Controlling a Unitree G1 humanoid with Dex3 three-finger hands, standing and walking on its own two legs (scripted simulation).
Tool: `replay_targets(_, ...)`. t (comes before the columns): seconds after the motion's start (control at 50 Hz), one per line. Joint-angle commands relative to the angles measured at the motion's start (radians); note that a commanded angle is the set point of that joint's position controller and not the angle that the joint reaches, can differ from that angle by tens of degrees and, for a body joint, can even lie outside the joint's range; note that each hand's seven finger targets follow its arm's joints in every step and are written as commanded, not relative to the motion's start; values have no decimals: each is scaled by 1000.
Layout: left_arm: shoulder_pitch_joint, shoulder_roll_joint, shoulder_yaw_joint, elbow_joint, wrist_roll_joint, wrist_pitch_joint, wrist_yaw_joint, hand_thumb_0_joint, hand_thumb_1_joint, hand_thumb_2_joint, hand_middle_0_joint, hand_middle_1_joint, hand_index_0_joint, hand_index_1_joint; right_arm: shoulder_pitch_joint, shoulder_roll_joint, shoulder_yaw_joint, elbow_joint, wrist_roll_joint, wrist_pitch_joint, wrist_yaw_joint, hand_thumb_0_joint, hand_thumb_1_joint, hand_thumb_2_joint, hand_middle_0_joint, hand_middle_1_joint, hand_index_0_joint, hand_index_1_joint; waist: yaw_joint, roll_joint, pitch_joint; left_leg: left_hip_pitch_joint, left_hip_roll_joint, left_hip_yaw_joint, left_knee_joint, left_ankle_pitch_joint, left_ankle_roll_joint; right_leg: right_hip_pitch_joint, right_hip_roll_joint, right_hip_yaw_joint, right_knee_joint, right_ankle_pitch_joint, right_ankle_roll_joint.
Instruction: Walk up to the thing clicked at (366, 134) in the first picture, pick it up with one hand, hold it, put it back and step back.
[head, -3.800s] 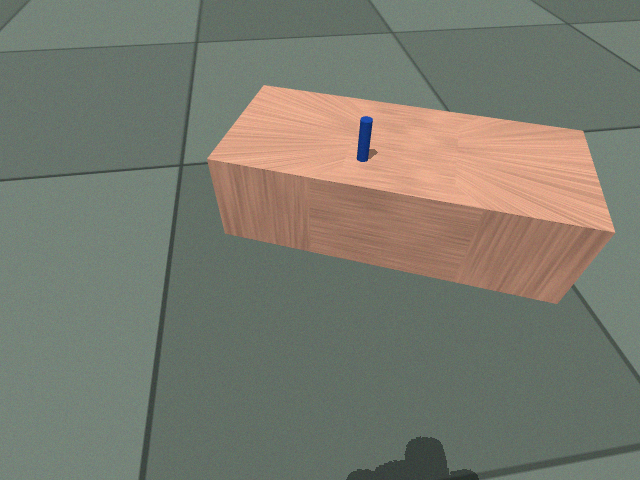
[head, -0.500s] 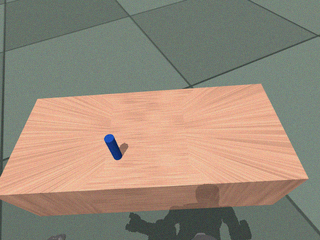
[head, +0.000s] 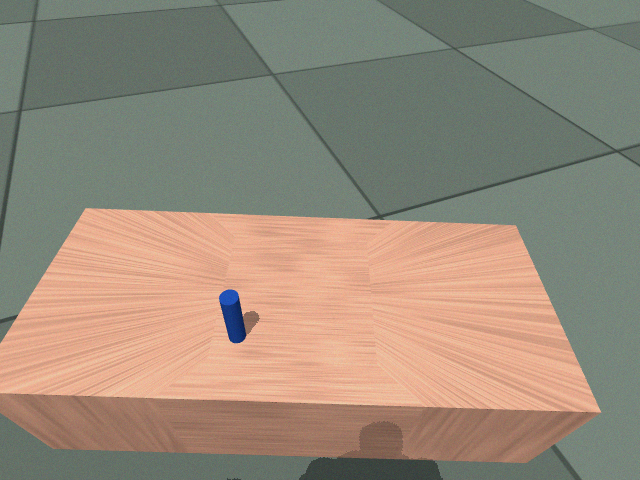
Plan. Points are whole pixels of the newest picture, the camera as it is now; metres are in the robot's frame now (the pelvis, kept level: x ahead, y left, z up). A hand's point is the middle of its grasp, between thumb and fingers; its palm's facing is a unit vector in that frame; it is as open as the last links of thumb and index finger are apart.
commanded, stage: walk up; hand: left
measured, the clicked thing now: (233, 317) +0.53 +0.20 -0.30
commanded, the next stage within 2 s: stand in 1.36 s
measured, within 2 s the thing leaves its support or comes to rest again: neither
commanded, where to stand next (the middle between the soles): +0.07 -0.01 m, yaw +0 degrees
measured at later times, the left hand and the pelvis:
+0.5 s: hand out of the picture +0.11 +0.24 -0.15, palm faces +0.05 -0.94 -0.33, open 7.4 cm; pelvis +0.03 -0.01 +0.01, yaw +2 degrees
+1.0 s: hand out of the picture +0.12 +0.25 -0.15, palm faces +0.05 -0.94 -0.33, open 7.4 cm; pelvis +0.03 -0.01 +0.01, yaw +2 degrees
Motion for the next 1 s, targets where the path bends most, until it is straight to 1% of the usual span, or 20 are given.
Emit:
replay_targets(0.0,-87,187,31,-58,-6,-37,7,0,900,900,-200,-300,-200,-300,-84,-228,-41,-57,11,-32,-21,0,-900,-900,200,300,200,300,5,72,-23,-117,116,-133,-200,-66,57,122,-85,126,-105,-121,-24)
replay_targets(0.04,-82,183,29,-42,-7,-41,8,0,900,900,-200,-300,-200,-300,-86,-225,-41,-55,18,-33,-22,0,-900,-900,200,300,200,300,0,58,-47,-83,113,-124,-186,19,56,146,-91,122,-113,-72,-20)
replay_targets(0.08,-90,185,26,-36,-7,-42,9,0,900,900,-200,-300,-200,-300,-90,-218,-40,-50,20,-28,-23,0,-900,-900,200,300,200,300,-5,34,-32,-76,105,-115,-189,9,54,129,-103,135,-130,-81,-15)
replay_targets(0.1,-95,189,27,-33,-5,-43,10,0,900,900,-200,-300,-200,-300,-85,-218,-43,-46,21,-27,-24,0,-900,-900,200,300,200,300,-12,21,-41,-50,104,-108,-184,38,53,129,-108,136,-134,-84,-20)
replay_targets(0.16,-86,184,27,-25,-6,-46,13,0,900,900,-200,-300,-200,-300,-94,-217,-45,-40,22,-24,-24,0,-900,-900,200,300,200,300,-10,12,-57,-16,105,-101,-174,118,52,137,-113,125,-132,-4,-14)
replay_targets(0.18,-97,184,27,-25,-6,-45,14,0,900,900,-200,-300,-200,-300,-90,-213,-46,-38,23,-23,-25,0,-900,-900,200,300,200,300,-15,-3,-59,-23,102,-102,-178,130,49,148,-114,122,-131,11,-13)
replay_targets(0.2,-87,181,29,-22,-5,-46,16,0,900,900,-200,-300,-200,-300,-95,-214,-48,-36,25,-23,-26,0,-900,-900,200,300,200,300,-15,4,-77,6,107,-97,-177,160,48,155,-116,117,-126,36,-16)
replay_targets(0.22,-84,178,28,-23,-6,-47,16,0,900,900,-200,-300,-200,-300,-102,-212,-48,-36,24,-22,-26,0,-900,-900,200,300,200,300,-11,-1,-88,13,107,-94,-172,183,48,162,-120,114,-121,77,-14)
replay_targets(0.28,-83,175,31,-19,-5,-47,20,0,900,900,-200,-300,-200,-300,-117,-207,-49,-34,24,-20,-27,0,-900,-900,200,300,200,300,-10,2,-103,25,108,-90,-174,227,45,192,-123,102,-113,135,-12)
replay_targets(0.34,-89,176,33,-21,-4,-46,23,0,900,900,-200,-300,-200,-300,-129,-203,-49,-33,23,-17,-28,0,-900,-900,200,300,200,300,-9,-4,-101,30,106,-85,-174,240,41,195,-125,99,-118,150,-9)
replay_targets(0.44,-107,178,38,-28,-1,-41,25,0,900,900,-200,-300,-200,-300,-144,-194,-45,-30,19,-13,-27,0,-900,-900,200,300,200,300,-6,13,-70,6,100,-82,-194,194,38,188,-127,102,-133,87,-7)
replay_targets(0.46,-114,177,41,-30,0,-40,25,0,900,900,-200,-300,-200,-300,-135,-195,-46,-28,17,-14,-28,0,-900,-900,200,300,200,300,-11,20,-73,-1,104,-83,-199,198,36,199,-125,99,-132,80,-9)
replay_targets(0.52,-114,176,43,-35,0,-39,24,0,900,900,-200,-300,-200,-300,-137,-195,-44,-29,18,-15,-27,0,-900,-900,200,300,200,300,-5,26,-87,1,105,-86,-200,203,37,218,-123,96,-130,82,-9)
replay_targets(0.58,-122,176,45,-40,3,-37,23,0,900,900,-200,-300,-200,-300,-142,-197,-44,-31,16,-17,-28,0,-900,-900,200,300,200,300,-8,35,-92,-8,104,-84,-210,189,34,230,-124,96,-124,97,-11)
replay_targets(0.68,-122,170,45,-45,1,-35,21,0,900,900,-200,-300,-200,-300,-137,-198,-44,-32,15,-20,-30,0,-900,-900,200,300,200,300,-4,35,-97,-3,106,-84,-210,218,35,246,-120,88,-119,125,-9)
replay_targets(0.72,-132,175,47,-45,3,-33,22,0,900,900,-200,-300,-200,-300,-130,-200,-45,-31,14,-19,-31,0,-900,-900,200,300,200,300,-11,21,-91,-8,106,-83,-212,200,36,245,-119,88,-123,105,-11)
replay_targets(0.8,-133,170,49,-48,3,-32,20,0,900,900,-200,-300,-200,-300,-121,-200,-43,-29,13,-18,-31,0,-900,-900,200,300,200,300,-11,17,-72,-27,100,-84,-222,152,37,235,-118,93,-129,64,-12)
replay_targets(0.86,-133,173,53,-46,3,-31,19,0,900,900,-200,-300,-200,-300,-113,-198,-42,-30,15,-18,-30,0,-900,-900,200,300,200,300,-10,20,-55,-25,95,-88,-219,140,37,217,-114,95,-139,9,-11)
replay_targets(0.92,-138,177,52,-47,4,-31,18,0,900,900,-200,-300,-200,-300,-106,-198,-41,-27,13,-17,-29,0,-900,-900,200,300,200,300,-12,3,-56,-27,90,-86,-218,115,40,211,-117,106,-148,-6,-12)
replay_targets(0.98,-134,174,54,-50,2,-31,18,0,900,900,-200,-300,-200,-300,-94,-199,-41,-24,12,-19,-29,0,-900,-900,200,300,200,300,-11,15,-65,-25,93,-92,-224,123,38,220,-114,103,-140,-7,-14)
